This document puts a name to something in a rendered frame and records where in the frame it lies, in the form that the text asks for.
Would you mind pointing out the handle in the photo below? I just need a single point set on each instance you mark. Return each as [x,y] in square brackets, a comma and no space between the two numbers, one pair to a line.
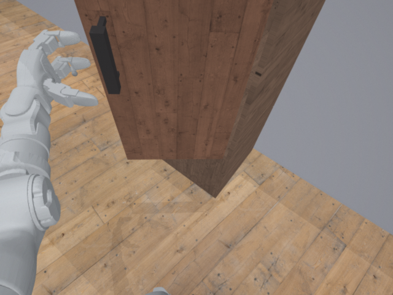
[102,47]

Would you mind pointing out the robot left hand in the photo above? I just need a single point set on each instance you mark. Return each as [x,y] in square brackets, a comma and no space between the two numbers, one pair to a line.
[34,69]

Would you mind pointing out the robot left shin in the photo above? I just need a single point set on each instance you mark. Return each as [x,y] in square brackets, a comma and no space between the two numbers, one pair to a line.
[159,289]

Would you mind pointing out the cupboard door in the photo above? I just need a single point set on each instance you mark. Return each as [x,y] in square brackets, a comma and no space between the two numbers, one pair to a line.
[184,66]

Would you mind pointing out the robot left forearm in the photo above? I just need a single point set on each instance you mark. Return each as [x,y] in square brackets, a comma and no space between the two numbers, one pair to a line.
[25,138]

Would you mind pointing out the robot left upper arm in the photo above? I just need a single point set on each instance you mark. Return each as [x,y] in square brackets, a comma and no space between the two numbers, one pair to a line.
[28,207]

